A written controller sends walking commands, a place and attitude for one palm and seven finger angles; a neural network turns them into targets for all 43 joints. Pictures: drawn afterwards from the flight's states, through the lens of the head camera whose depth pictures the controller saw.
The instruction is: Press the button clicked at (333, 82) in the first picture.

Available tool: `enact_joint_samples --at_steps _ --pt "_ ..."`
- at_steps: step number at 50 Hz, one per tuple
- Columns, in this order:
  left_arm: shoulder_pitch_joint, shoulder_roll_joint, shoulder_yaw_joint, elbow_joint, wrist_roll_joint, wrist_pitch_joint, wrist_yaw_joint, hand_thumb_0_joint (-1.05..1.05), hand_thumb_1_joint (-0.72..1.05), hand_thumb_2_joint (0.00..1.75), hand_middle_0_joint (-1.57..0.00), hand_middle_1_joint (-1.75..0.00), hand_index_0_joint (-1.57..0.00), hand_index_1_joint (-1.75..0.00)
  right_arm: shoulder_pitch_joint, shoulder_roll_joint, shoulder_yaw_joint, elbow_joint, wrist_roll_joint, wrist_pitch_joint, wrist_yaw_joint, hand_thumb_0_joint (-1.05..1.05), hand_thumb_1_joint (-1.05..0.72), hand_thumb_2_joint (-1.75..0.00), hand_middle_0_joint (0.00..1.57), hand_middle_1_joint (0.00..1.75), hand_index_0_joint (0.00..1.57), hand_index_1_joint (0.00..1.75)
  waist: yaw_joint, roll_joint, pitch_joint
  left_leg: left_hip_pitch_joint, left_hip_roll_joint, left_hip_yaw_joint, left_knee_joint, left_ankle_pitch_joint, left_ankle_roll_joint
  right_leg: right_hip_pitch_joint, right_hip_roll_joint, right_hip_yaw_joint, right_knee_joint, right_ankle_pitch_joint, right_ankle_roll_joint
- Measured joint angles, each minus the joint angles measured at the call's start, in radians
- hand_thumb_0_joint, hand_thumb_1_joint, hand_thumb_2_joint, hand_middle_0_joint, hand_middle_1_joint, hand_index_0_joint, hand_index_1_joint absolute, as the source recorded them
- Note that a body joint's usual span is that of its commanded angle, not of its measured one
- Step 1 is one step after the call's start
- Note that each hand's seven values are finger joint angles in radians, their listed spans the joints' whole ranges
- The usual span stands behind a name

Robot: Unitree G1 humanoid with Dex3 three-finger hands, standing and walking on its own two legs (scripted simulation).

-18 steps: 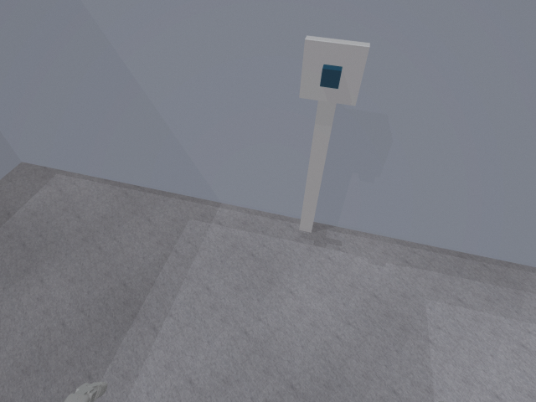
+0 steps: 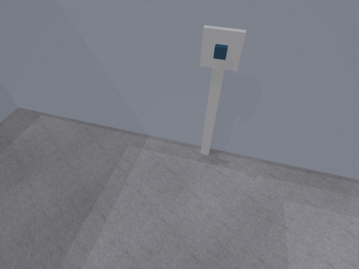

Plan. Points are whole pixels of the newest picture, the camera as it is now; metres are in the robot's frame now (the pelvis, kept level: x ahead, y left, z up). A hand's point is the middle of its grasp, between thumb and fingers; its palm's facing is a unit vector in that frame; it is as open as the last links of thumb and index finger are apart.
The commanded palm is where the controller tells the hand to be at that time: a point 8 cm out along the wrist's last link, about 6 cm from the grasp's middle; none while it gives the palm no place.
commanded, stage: stand and wait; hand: left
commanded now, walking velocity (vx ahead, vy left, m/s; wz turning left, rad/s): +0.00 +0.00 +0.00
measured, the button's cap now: (220, 51) +0.99 -0.13 +0.03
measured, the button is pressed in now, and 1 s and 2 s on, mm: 0 0 0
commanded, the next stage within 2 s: look at it before walking up in 0.46 s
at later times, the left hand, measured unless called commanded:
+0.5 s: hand out of the picture +0.06 +0.23 -0.15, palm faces -0.03 -0.94 -0.34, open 7.4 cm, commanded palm none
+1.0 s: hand out of the picture +0.05 +0.23 -0.16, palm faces -0.03 -0.95 -0.32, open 7.4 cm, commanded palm none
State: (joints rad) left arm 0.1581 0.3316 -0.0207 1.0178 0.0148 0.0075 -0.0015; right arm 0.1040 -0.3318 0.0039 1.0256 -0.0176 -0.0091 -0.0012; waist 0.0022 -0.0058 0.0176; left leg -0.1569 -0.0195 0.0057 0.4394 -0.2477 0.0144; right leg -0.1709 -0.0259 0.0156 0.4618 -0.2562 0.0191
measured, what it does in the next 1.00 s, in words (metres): stands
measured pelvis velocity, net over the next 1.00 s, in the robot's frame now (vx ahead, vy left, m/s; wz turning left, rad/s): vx -0.02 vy -0.02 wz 0.00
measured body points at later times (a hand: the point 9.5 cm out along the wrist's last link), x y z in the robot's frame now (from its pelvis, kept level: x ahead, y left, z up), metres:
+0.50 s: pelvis -0.02 -0.02 +0.00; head -0.02 -0.02 +0.45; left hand +0.06 +0.28 -0.13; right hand +0.05 -0.31 -0.13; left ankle -0.01 +0.11 -0.74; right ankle +0.00 -0.13 -0.74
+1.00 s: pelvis -0.02 -0.02 +0.00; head -0.02 -0.01 +0.45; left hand +0.05 +0.27 -0.13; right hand +0.05 -0.31 -0.13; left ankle -0.01 +0.11 -0.74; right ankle +0.00 -0.13 -0.74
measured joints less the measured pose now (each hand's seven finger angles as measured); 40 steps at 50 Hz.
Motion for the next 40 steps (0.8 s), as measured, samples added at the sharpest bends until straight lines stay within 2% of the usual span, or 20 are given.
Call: enact_joint_samples --at_steps 17,40 --pt "0.013 0.004 0.007 0.065 -0.003 -0.006 0.001 0.00 0.90 0.90 -0.20 -0.30 -0.20 -0.30 0.044 -0.008 -0.002 0.082 0.004 0.004 -0.002 0.01 -0.91 -0.90 0.20 0.30 0.20 0.30 -0.007 0.008 0.005 0.010 0.020 -0.007 -0.039 0.037 -0.020 0.009 0.020 -0.007 -0.038 0.037 -0.018" --pt "0.001 -0.006 0.009 0.071 -0.001 -0.012 0.001 0.00 0.90 0.90 -0.20 -0.30 -0.20 -0.30 0.047 0.009 -0.001 0.097 0.004 -0.003 -0.001 0.00 -0.91 -0.90 0.20 0.30 0.20 0.30 -0.008 0.002 0.001 0.007 0.030 -0.006 -0.060 0.057 -0.028 0.005 0.029 -0.006 -0.060 0.059 -0.025"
